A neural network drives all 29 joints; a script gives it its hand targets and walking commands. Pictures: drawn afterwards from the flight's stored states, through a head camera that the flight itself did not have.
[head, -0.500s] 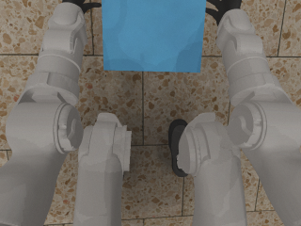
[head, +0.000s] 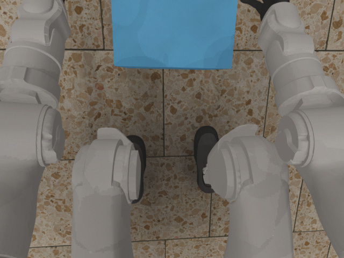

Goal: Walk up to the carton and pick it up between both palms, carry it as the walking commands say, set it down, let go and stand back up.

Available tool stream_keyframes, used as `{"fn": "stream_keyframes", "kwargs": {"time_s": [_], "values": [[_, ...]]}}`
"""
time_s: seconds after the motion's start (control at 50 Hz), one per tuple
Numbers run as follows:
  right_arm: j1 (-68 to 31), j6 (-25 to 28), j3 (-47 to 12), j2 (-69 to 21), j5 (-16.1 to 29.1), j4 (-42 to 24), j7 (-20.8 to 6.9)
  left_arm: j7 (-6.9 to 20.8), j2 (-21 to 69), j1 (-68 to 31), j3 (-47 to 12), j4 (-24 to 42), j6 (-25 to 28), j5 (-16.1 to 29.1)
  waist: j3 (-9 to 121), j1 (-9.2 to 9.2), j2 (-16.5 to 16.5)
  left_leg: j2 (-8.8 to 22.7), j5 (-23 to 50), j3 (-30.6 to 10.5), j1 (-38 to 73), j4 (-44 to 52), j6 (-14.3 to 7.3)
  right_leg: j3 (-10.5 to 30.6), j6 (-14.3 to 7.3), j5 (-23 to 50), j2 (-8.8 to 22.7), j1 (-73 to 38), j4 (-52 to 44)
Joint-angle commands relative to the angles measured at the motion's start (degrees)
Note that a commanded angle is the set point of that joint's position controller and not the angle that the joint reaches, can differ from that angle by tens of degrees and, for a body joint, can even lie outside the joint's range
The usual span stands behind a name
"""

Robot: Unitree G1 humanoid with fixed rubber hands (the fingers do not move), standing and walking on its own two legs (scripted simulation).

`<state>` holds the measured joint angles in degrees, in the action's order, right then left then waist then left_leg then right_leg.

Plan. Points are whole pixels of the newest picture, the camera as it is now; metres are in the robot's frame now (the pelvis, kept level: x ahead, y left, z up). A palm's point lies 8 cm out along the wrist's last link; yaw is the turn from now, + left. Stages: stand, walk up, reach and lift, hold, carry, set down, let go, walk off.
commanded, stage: set down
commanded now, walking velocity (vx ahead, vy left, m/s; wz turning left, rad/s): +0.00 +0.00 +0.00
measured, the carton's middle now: out of the picture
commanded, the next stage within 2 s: let go in 1.48 s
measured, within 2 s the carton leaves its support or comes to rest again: neither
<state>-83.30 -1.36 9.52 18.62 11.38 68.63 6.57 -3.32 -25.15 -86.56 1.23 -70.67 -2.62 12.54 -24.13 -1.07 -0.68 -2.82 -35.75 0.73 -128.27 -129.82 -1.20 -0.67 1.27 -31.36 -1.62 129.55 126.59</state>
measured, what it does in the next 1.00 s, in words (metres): rises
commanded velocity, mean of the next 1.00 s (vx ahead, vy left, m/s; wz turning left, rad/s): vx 0.00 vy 0.00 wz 0.00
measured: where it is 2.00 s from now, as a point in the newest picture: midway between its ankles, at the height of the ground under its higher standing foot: (170, 175)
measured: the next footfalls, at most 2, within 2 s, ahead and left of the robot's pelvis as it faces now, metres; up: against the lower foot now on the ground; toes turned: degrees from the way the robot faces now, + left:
none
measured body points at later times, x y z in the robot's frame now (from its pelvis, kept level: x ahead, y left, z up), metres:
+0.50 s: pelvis +0.00 +0.00 +0.05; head +0.35 +0.01 +0.34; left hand +0.58 +0.20 -0.08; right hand +0.56 -0.19 -0.08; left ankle +0.10 +0.10 -0.32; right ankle +0.12 -0.12 -0.32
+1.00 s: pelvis +0.02 +0.00 +0.18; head +0.35 +0.01 +0.49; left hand +0.58 +0.21 +0.07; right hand +0.56 -0.20 +0.07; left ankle +0.10 +0.10 -0.32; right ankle +0.12 -0.12 -0.32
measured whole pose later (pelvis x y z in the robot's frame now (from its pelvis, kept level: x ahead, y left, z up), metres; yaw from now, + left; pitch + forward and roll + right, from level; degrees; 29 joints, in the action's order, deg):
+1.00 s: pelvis +0.02 +0.00 +0.18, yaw +0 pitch +48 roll -2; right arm -66.1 -10.6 17.1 13.4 4.2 45.7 5.9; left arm -0.1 -22.0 -71.3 11.6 -53.1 -10.6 3.6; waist 1.8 -2.0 0.1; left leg -2.9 -28.3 -1.2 -110.5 -91.3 -0.7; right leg 0.4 0.8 -25.1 -2.3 111.2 88.6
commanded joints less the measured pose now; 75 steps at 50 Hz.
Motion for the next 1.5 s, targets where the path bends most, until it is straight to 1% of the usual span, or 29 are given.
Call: {"fn": "stream_keyframes", "kwargs": {"time_s": [0.0,0.06,0.16,0.22,0.3,0.44,0.6,0.7,0.78,0.94,1.14,1.32,1.42,1.48], "values": [[-13.91,0.88,0.24,6.80,0.12,-4.83,0.06,0.22,-5.79,-15.00,0.36,4.15,0.88,0.37,62.55,-1.17,2.85,2.38,17.58,-3.61,25.92,11.67,1.73,-0.19,0.64,16.61,0.30,-29.69,-5.86],[-13.62,0.75,0.50,6.91,0.23,-6.80,0.52,-0.14,-6.47,-15.19,0.63,6.36,0.80,0.22,67.14,-1.12,3.33,2.24,19.08,-3.31,29.16,11.72,1.76,-0.68,0.75,17.79,0.07,-32.11,-6.27],[-12.36,-0.30,-0.07,6.92,1.28,-12.95,1.80,-1.50,-7.86,-15.06,1.40,13.06,-0.07,0.00,81.59,-0.34,4.49,1.63,22.99,-1.82,37.29,12.19,1.84,-1.72,0.66,20.94,-0.48,-38.95,-7.50],[-11.09,-1.50,0.21,7.21,1.01,-16.37,2.48,-2.06,-7.90,-14.06,2.11,15.72,-1.12,-0.12,85.59,-0.69,4.54,1.03,22.89,-0.94,38.73,13.55,1.72,-2.29,0.50,20.60,-0.72,-40.37,-9.17],[-8.43,-2.92,1.16,6.54,-0.02,-18.06,2.71,-2.02,-6.86,-11.54,3.15,15.66,-2.43,-0.60,83.97,-1.49,4.17,0.48,21.37,-0.34,36.94,16.34,1.49,-2.63,0.29,19.16,-0.88,-38.68,-12.04],[-4.87,-4.27,2.55,4.32,-1.90,-18.78,2.09,-1.04,-5.71,-7.71,5.32,14.06,-3.31,-2.66,80.76,-1.11,3.49,0.06,19.79,0.08,34.27,22.67,1.21,-2.70,0.13,17.52,-1.27,-37.08,-17.73],[-3.56,-5.85,4.76,3.54,-4.22,-22.01,1.84,0.31,-5.67,-6.54,7.29,17.07,-4.64,-4.76,83.52,-1.49,3.79,-0.41,19.41,0.13,37.99,30.44,1.22,-2.90,-0.14,16.46,-1.98,-41.11,-25.49],[-1.90,-7.03,6.17,3.02,-5.40,-24.75,1.33,1.20,-5.59,-5.13,8.54,19.85,-5.68,-6.04,86.75,-1.53,4.31,-0.77,21.12,0.19,41.69,35.18,1.33,-2.88,-0.10,17.95,-2.54,-45.01,-30.50],[0.44,-7.74,6.87,2.39,-6.04,-26.72,0.72,1.93,-5.36,-2.88,9.74,21.76,-6.32,-7.21,88.90,-1.18,4.32,-1.12,24.41,0.25,44.94,39.18,1.43,-2.80,0.14,21.11,-2.98,-48.73,-34.65],[4.25,-8.23,8.14,1.40,-7.30,-29.68,-0.71,3.26,-4.23,0.24,11.28,24.29,-6.90,-9.13,89.83,-1.17,4.47,-1.31,28.86,-0.15,52.00,47.60,1.86,-2.64,0.49,25.02,-3.22,-53.92,-43.39],[7.84,-7.97,9.62,-0.35,-9.67,-30.69,-2.19,4.92,-2.88,3.14,13.50,24.06,-6.49,-11.50,87.39,-1.08,4.33,-1.03,30.76,-0.63,61.19,59.72,2.21,-1.70,0.81,27.01,-2.97,-62.04,-55.87],[11.17,-6.83,10.66,-2.30,-12.01,-31.06,-3.08,6.21,-1.10,6.10,15.59,23.56,-5.11,-13.28,84.03,-0.89,4.04,-0.54,34.09,-1.25,69.91,71.09,2.48,-0.62,1.15,30.31,-2.48,-70.78,-67.69],[13.83,-5.33,12.01,-5.01,-15.04,-27.78,-3.82,6.90,1.79,9.58,17.60,19.77,-3.53,-16.03,75.33,-0.85,3.37,0.08,34.62,-1.76,69.96,75.68,2.65,-0.54,1.34,30.80,-1.82,-70.83,-72.32],[15.11,-4.73,13.13,-5.75,-16.81,-27.59,-3.92,7.07,2.39,11.25,19.19,19.79,-2.80,-17.89,73.91,-0.87,2.76,0.16,35.61,-1.71,70.19,77.19,2.91,-0.40,1.59,32.18,-1.57,-72.14,-73.81]]}}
